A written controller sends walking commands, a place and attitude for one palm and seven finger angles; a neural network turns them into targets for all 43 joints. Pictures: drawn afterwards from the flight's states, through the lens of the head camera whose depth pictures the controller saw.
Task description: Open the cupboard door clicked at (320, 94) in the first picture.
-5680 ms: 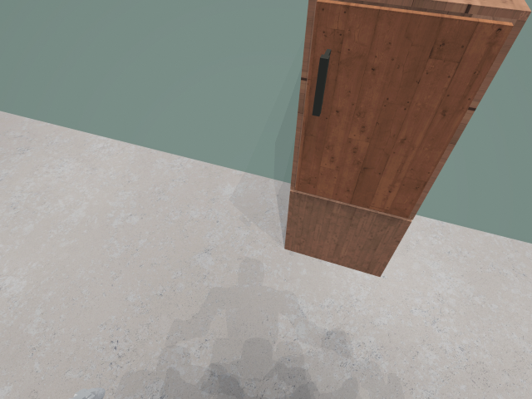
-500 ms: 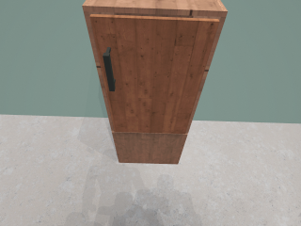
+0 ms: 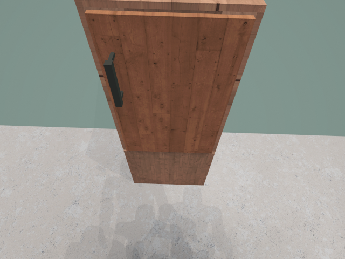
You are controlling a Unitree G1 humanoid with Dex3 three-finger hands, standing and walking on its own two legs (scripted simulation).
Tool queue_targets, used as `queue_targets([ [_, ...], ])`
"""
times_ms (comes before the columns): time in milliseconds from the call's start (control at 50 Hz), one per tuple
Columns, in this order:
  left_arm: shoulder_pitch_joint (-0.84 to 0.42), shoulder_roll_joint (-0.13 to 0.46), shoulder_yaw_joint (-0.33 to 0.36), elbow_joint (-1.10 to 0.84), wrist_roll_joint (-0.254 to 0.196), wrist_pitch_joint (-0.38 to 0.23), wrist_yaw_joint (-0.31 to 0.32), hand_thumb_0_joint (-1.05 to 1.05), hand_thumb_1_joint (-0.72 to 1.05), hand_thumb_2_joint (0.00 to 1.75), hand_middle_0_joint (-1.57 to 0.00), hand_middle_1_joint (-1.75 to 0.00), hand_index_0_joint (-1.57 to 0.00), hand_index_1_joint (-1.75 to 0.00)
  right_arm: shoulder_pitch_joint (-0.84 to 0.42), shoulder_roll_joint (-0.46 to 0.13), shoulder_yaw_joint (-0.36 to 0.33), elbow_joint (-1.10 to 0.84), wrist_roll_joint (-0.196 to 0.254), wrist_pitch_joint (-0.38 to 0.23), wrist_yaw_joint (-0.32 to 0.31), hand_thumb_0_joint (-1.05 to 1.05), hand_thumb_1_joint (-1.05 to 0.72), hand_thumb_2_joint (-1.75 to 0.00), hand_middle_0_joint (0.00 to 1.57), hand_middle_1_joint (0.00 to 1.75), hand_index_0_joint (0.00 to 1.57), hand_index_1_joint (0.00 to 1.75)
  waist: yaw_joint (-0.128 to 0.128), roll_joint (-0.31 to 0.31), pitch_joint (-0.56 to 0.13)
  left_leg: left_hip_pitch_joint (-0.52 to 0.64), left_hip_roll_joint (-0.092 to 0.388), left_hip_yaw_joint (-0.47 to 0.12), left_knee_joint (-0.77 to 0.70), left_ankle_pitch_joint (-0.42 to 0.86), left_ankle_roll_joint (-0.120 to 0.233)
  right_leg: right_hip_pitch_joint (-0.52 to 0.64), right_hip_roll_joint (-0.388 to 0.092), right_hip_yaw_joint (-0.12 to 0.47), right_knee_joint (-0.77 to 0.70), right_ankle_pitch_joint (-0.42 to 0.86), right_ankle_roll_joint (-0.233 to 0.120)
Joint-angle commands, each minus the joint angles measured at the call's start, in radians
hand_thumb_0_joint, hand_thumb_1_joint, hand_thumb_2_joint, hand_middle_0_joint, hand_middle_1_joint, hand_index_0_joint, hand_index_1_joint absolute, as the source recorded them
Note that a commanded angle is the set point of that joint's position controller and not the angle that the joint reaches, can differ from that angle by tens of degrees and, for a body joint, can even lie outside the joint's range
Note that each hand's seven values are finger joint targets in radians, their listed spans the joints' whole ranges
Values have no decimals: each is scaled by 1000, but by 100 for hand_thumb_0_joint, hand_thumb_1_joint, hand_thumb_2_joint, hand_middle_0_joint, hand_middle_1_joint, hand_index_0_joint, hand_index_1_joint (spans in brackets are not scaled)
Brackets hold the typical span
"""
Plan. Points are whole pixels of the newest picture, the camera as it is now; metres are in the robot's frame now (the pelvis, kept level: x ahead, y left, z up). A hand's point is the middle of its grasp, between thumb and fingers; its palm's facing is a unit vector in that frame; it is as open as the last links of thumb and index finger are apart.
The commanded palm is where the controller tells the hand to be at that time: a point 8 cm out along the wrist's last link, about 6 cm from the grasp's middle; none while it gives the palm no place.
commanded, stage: come to a stop and stand still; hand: left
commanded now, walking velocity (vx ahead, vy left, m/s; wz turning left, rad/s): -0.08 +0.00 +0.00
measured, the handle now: (115, 81) +0.54 +0.21 +0.08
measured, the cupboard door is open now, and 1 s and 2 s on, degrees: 0 0 0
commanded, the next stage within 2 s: look again from close up in 0.68 s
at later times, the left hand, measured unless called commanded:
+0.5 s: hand out of the picture +0.02 +0.22 -0.16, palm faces +0.01 -0.97 -0.24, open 7.4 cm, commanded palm none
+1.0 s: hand out of the picture +0.02 +0.20 -0.17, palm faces -0.02 -0.98 -0.21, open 7.4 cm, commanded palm none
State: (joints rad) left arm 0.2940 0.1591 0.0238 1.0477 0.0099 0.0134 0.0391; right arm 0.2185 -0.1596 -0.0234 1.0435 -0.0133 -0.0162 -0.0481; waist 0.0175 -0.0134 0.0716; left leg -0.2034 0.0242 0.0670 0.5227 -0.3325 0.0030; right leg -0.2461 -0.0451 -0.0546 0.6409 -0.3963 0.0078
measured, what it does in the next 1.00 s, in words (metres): steps on the spot: right foot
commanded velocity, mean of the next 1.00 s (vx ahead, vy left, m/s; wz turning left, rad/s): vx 0.00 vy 0.00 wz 0.00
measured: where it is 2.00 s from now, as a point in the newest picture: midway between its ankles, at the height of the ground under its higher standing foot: outside the picture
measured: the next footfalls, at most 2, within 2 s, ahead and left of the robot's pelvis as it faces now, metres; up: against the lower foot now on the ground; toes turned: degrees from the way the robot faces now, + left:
right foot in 0.02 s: +0.01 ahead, -0.11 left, +0.00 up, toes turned -2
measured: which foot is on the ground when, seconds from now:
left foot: down 0.00-1.00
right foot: up 0.00-0.00, down 0.02-1.00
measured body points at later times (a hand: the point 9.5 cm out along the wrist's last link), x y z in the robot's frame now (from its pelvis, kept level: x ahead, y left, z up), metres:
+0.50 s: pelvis -0.02 +0.03 +0.00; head -0.02 +0.03 +0.45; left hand +0.02 +0.27 -0.14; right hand +0.05 -0.20 -0.15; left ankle -0.02 +0.10 -0.73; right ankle -0.04 -0.12 -0.73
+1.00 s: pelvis +0.00 +0.02 +0.00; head +0.02 +0.02 +0.45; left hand +0.03 +0.26 -0.15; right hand +0.02 -0.22 -0.15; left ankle -0.02 +0.10 -0.73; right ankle -0.04 -0.12 -0.73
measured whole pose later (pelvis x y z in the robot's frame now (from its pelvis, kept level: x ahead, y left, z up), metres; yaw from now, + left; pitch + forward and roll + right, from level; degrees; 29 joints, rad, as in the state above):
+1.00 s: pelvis +0.00 +0.02 +0.00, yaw -1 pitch +0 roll +0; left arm 0.25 0.19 -0.02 1.06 0.01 0.00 0.03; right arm 0.24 -0.20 0.01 1.08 -0.01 -0.02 -0.02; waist 0.01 -0.01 0.04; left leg -0.19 -0.04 0.06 0.48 -0.30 0.05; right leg -0.18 -0.06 -0.03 0.49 -0.32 0.03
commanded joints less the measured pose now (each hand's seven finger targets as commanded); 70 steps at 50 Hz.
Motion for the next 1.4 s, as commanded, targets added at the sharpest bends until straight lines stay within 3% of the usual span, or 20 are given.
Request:
queue_targets([
  [0, 141, 134, 37, -46, 18, -32, 10, 0, 90, 90, -20, -30, -20, -30, 58, -110, -32, -57, 5, 2, 3, 0, -90, -90, 20, 30, 20, 30, 16, -53, -158, -44, 82, -36, 76, 459, 34, 155, -127, 119, -130, 695, -48],
  [20, 139, 168, 39, -48, 17, -31, 8, 0, 90, 90, -20, -30, -20, -30, 51, -87, -31, -64, 6, 9, 9, 0, -90, -90, 20, 30, 20, 30, 15, -136, -142, -113, 16, 2, 138, 158, 2, 165, -234, 185, -143, 892, -105],
  [40, 140, 187, 41, -49, 18, -33, 9, 0, 90, 90, -20, -30, -20, -30, 19, -57, -28, -77, 6, 21, 11, 0, -90, -90, 20, 30, 20, 30, 32, -233, -113, -186, -14, -2, 239, -156, -10, 166, -293, 232, -177, 1014, -167],
  [60, 131, 174, 34, -51, 23, -32, 11, 0, 90, 90, -20, -30, -20, -30, -4, -49, -27, -82, 5, 25, 11, 0, -90, -90, 20, 30, 20, 30, 39, -247, -100, -224, -8, -31, 333, -246, -8, 154, -312, 241, -186, 1042, -206],
  [120, 57, 163, 30, -83, 28, -28, 16, 0, 90, 90, -20, -30, -20, -30, -7, -42, -22, -79, 10, 20, 20, 0, -90, -90, 20, 30, 20, 30, 14, -193, -95, -235, -8, -24, 314, -202, -14, 159, -246, 164, -163, 987, -211],
  [140, 81, 206, 33, -102, 25, -31, 50, 0, 90, 90, -20, -30, -20, -30, -82, -100, -35, -154, 14, 17, 26, 0, -90, -90, 20, 30, 20, 30, 7, -204, -116, -276, -52, 10, 361, -228, -28, 212, -227, 312, -143, 1388, -152],
  [160, 56, 216, 32, -154, 19, -44, 41, 0, 90, 90, -20, -30, -20, -30, -68, -81, -33, -189, 13, 24, 39, 0, -90, -90, 20, 30, 20, 30, -3, -116, -151, -247, -4, -42, 310, -105, 10, 216, -225, 206, -125, 1152, -152],
  [180, 11, 217, 32, -170, 17, -47, 36, 0, 90, 90, -20, -30, -20, -30, -36, -73, -26, -188, 20, 27, 45, 0, -90, -90, 20, 30, 20, 30, -33, -69, -185, -173, -23, -28, 222, -65, 9, 181, -201, 171, -122, 958, -159],
  [220, -40, 190, 20, -178, 6, -40, 29, 0, 90, 90, -20, -30, -20, -30, 67, -79, -19, -158, 5, 18, 47, 0, -90, -90, 20, 30, 20, 30, -66, 41, -169, -8, -6, -45, -55, 145, 14, 92, -132, 92, -53, 602, -96],
  [240, -18, 149, 12, -177, -2, -28, 25, 0, 90, 90, -20, -30, -20, -30, 63, -139, -24, -163, -6, 8, 44, 0, -90, -90, 20, 30, 20, 30, -38, 156, -128, -4, 105, -174, -72, 346, 59, 12, -59, 50, -43, 324, -41],
  [260, 9, 122, 11, -178, 0, -19, 25, 0, 90, 90, -20, -30, -20, -30, 48, -170, -22, -181, -11, 8, 40, 0, -90, -90, 20, 30, 20, 30, -13, 171, -106, -69, 174, -248, -99, 366, 109, 18, -12, 24, -75, 94, -23],
  [280, -5, 117, 5, -178, 9, -13, 21, 0, 90, 90, -20, -30, -20, -30, 20, -171, -20, -189, -11, 9, 37, 0, -90, -90, 20, 30, 20, 30, -12, 154, -32, -123, 155, -265, -130, 256, 116, -3, 18, 14, -89, 17, -23],
  [300, -12, 117, 3, -173, 13, -12, 16, 0, 90, 90, -20, -30, -20, -30, 14, -169, -18, -192, -11, 5, 35, 0, -90, -90, 20, 30, 20, 30, -6, 194, -2, -154, 137, -272, -153, 223, 113, 0, 16, 16, -87, 19, -27],
  [380, -8, 134, -5, -147, 12, -15, -5, 0, 90, 90, -20, -30, -20, -30, -2, -162, -9, -195, -8, 2, 33, 0, -90, -90, 20, 30, 20, 30, -9, 83, 16, -147, 92, -231, -220, -54, 83, -4, -7, 53, -168, 71, -37],
  [460, -6, 143, -6, -140, 12, -20, -9, 0, 90, 90, -20, -30, -20, -30, 25, -168, -4, -169, -7, -5, 34, 0, -90, -90, 20, 30, 20, 30, -15, 32, -31, -99, 83, -210, -229, -57, 76, 9, -24, 62, -190, 82, -35],
  [900, 6, 169, -11, -38, 6, -32, 1, 0, 90, 90, -20, -30, -20, -30, 52, -164, 13, -13, 3, -25, 21, 0, -90, -90, 20, 30, 20, 30, -12, 21, -70, 15, 72, -131, -122, 345, 63, 84, -66, 76, -189, 309, -39],
  [1320, -28, 194, 1, -43, 6, -35, 1, 0, 90, 90, -20, -30, -20, -30, 6, -175, 9, 9, 1, -22, 14, 0, -90, -90, 20, 30, 20, 30, -10, 17, -85, 50, 75, -118, -99, 439, 48, 123, -81, 78, -196, 453, -46],
  [1340, 44, 146, -6, -13, 13, -48, 41, 0, 90, 90, -20, -30, -20, -30, -10, -170, 3, -53, 13, -17, 19, 0, -90, -90, 20, 30, 20, 30, -8, 8, -12, -18, 82, -84, 73, 566, 13, 58, -106, 115, -194, 691, -17],
  [1360, -679, 456, 273, -1548, -147, -249, 45, 0, 88, 89, -20, -32, -20, -32, 51, -280, -46, -363, 51, -168, 2, 0, -90, -90, 20, 30, 20, 30, -82, 197, -525, 280, 2, -119, -44, 837, 2, 93, -9, 1, -96, 799, -57],
  [1380, -108, 353, 189, -1231, -63, -202, 64, 0, 85, 88, -20, -33, -20, -33, 11, -211, -11, -324, 26, -279, -40, 0, -90, -90, 20, 30, 20, 30, -22, 380, -502, 524, 88, -192, -127, 1026, 15, -70, 58, -37, 50, 360, -46],
])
